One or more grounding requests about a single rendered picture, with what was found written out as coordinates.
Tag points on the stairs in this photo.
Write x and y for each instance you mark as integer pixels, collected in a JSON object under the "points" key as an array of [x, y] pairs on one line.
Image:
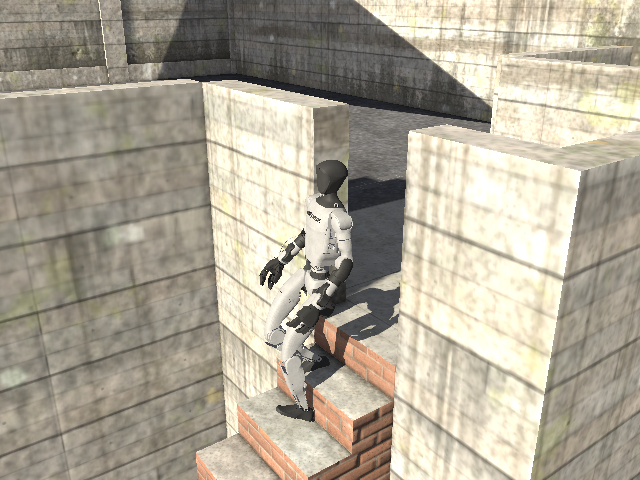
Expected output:
{"points": [[349, 438]]}

